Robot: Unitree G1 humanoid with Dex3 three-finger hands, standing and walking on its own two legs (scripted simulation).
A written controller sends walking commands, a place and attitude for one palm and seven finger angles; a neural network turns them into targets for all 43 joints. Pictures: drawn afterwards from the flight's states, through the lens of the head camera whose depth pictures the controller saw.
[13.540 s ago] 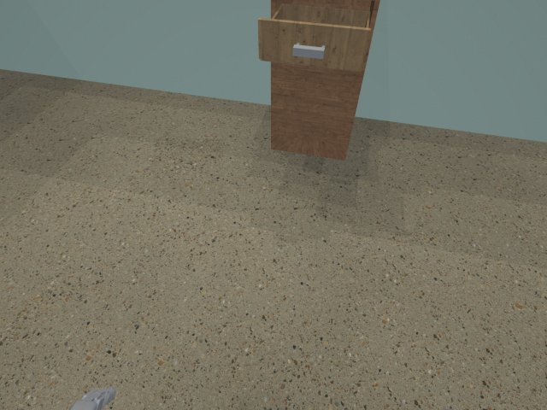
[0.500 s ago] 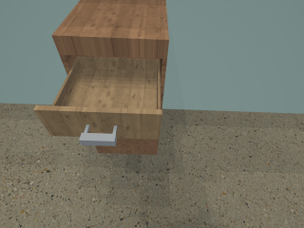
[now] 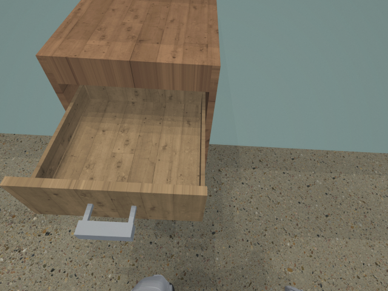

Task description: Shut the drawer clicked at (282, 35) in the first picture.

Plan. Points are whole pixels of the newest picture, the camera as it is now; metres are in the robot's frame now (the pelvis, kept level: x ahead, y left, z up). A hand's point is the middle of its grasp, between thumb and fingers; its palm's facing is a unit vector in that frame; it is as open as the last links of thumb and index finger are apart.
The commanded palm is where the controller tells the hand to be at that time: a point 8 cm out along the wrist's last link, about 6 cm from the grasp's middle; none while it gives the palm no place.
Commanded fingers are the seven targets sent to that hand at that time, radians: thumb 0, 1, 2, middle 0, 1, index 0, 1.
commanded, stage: come to a stop and stand still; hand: left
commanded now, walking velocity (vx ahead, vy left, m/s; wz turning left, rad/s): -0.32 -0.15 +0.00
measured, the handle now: (108, 219) +0.24 +0.20 -0.01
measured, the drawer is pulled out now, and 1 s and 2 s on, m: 0.30 0.30 0.30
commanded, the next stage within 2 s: look again from close up in 1.20 s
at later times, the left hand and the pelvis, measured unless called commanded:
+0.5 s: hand out of the picture -0.02 +0.14 -0.14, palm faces +0.07 -0.95 -0.30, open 7.4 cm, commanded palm none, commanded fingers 0.00 0.90 0.90 -0.20 -0.30 -0.20 -0.30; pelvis -0.05 -0.06 +0.01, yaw +3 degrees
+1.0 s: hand out of the picture -0.06 +0.15 -0.15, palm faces +0.09 -0.97 -0.21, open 7.4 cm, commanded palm none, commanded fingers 0.00 0.90 0.90 -0.20 -0.30 -0.20 -0.30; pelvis -0.06 -0.03 +0.02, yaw +3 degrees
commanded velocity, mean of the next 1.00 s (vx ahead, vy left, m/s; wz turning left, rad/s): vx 0.02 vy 0.04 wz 0.00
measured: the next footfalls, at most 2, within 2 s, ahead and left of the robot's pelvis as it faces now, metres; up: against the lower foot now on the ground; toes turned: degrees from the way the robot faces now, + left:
right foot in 0.32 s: -0.02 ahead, -0.14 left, +0.00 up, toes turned +1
left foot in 0.62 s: -0.03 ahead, +0.06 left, +0.00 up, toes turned +6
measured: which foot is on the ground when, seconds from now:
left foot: down 0.00-0.32, up 0.34-0.60, down 0.62-1.00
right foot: up 0.00-0.30, down 0.32-1.00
